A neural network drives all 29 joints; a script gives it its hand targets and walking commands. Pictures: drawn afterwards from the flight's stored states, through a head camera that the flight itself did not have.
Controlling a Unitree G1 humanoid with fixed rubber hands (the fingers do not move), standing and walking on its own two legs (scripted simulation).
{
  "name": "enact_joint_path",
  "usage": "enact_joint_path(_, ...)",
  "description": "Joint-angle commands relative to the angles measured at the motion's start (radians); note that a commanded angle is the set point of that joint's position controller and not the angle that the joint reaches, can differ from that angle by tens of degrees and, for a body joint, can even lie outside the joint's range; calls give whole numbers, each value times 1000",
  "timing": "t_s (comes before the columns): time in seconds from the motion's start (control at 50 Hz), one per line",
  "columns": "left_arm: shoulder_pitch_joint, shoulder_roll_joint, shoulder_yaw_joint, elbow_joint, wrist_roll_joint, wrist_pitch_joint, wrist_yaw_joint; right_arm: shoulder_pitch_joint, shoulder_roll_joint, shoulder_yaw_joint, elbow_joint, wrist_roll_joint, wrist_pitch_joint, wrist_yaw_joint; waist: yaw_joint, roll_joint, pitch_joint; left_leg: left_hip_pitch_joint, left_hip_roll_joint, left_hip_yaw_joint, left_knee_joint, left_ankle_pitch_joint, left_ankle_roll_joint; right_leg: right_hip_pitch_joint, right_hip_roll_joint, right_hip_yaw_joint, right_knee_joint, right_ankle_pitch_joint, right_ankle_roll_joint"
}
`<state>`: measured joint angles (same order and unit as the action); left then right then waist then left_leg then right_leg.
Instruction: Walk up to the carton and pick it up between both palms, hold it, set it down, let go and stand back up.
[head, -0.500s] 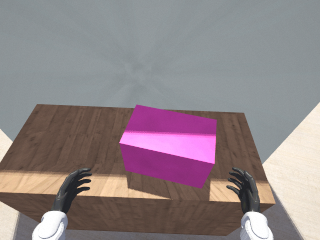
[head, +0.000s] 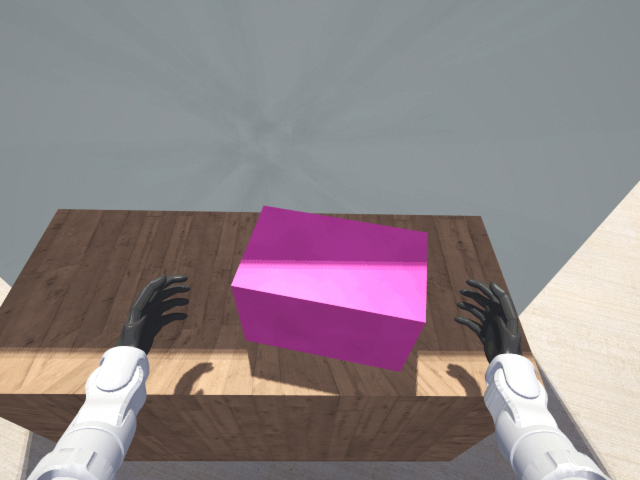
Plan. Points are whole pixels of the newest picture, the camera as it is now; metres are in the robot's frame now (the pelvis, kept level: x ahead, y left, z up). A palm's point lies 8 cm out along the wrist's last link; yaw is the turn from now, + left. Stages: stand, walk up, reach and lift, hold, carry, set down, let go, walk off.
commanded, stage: reach and lift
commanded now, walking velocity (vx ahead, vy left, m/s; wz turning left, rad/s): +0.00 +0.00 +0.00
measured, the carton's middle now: (332, 289) +0.44 -0.04 -0.10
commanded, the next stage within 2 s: none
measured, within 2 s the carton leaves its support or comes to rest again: neither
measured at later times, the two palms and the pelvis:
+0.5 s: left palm (160, 272) +0.41 +0.20 +0.03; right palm (502, 292) +0.35 -0.26 +0.02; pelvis +0.00 +0.00 +0.00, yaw +0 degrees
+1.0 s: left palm (177, 231) +0.46 +0.18 +0.05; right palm (505, 253) +0.40 -0.28 +0.04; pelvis -0.01 +0.00 -0.01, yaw -1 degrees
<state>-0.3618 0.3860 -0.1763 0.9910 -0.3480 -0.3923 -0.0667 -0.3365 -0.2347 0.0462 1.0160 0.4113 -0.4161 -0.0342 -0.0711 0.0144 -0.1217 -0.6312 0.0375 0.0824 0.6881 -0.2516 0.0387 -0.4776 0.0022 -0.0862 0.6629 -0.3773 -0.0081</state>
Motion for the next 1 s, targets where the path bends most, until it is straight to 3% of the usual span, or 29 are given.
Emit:
enact_joint_path(0.0, -361, 174, 67, -104, -4, -44, -3, -322, -184, -16, -136, 15, -35, -3, -13, 46, -416, 575, -14, -150, 10, 327, -77, -220, 10, 49, -119, 276, 26)
enact_joint_path(0.06, -385, 175, 84, -119, 11, -33, -4, -342, -201, -7, -140, 33, -37, -5, -2, 62, -477, 611, -15, -147, 25, 399, -85, -236, 20, 37, -119, 320, 30)
enact_joint_path(0.12, -425, 172, 93, -127, 22, -24, 0, -374, -211, -7, -138, 37, -38, -7, -12, 64, -528, 626, -18, -147, 40, 447, -90, -240, 28, 31, -117, 363, 37)
enact_joint_path(0.22, -583, 188, 85, -50, 3, -2, 5, -508, -225, -16, -102, 37, 7, -4, -12, 69, -528, 572, -19, -139, 24, 324, -77, -310, 18, 30, -122, 265, 40)
enact_joint_path(0.3, -647, 175, 86, -49, 9, 9, 12, -560, -247, -5, -89, 54, 19, -3, -15, 86, -610, 594, -20, -138, 45, 404, -86, -321, 27, 18, -114, 338, 45)
enact_joint_path(0.42, -745, 178, 79, 13, -5, 43, 10, -651, -277, 3, -57, 62, 62, -2, -30, 49, -632, 570, -23, -134, 49, 384, -76, -334, 28, 14, -109, 358, 57)
enact_joint_path(0.48, -761, 172, 88, 17, 16, 58, 9, -658, -285, 7, -52, 71, 64, -5, -32, 74, -691, 601, -25, -132, 62, 455, -85, -332, 36, 11, -116, 426, 59)
enact_joint_path(0.56, -849, 178, 87, 27, 12, 65, 20, -737, -302, -7, -48, 66, 80, -1, -31, 77, -714, 580, -24, -134, 54, 421, -84, -360, 38, 3, -113, 403, 58)
enact_joint_path(0.62, -905, 190, 78, 101, -4, 75, 19, -802, -306, 3, -43, 66, 105, 3, -32, 36, -708, 532, -28, -129, 50, 364, -66, -358, 33, 9, -109, 384, 66)
enact_joint_path(0.78, -970, 179, 81, 111, 16, 88, 27, -847, -329, 11, -12, 85, 119, 6, -27, 62, -817, 557, -23, -133, 71, 456, -79, -362, 41, 0, -90, 481, 64)
enact_joint_path(0.88, -1038, 176, 67, 147, 21, 93, 27, -910, -340, -10, 24, 70, 125, 4, -44, 67, -822, 538, -22, -136, 72, 435, -82, -383, 41, -4, -84, 489, 62)
enact_joint_path(0.98, -1085, 192, 78, 196, 26, 88, 26, -969, -335, 8, 39, 77, 119, 4, -32, 52, -861, 487, -28, -129, 91, 459, -75, -354, 35, 4, -63, 541, 68)
